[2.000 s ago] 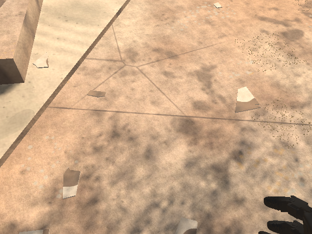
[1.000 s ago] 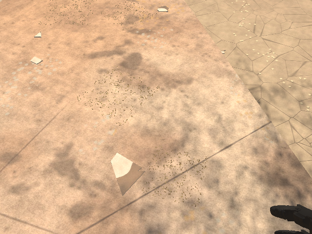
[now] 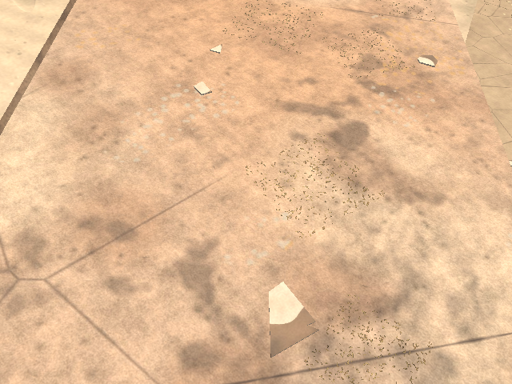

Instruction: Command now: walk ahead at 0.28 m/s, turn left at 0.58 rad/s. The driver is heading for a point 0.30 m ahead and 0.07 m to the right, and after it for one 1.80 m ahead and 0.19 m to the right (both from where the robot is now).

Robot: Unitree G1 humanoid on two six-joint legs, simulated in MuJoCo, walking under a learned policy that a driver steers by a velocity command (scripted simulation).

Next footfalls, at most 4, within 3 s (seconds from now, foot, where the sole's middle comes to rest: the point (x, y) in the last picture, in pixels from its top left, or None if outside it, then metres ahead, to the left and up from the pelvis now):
0.18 right None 0.12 -0.14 -0.78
0.56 left None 0.27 0.09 -0.78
1.02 right None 0.21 -0.16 -0.78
1.46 left None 0.26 0.06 -0.78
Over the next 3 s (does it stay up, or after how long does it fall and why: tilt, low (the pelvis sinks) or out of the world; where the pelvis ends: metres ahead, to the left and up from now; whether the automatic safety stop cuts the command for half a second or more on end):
stays up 0.56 0.02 -0.01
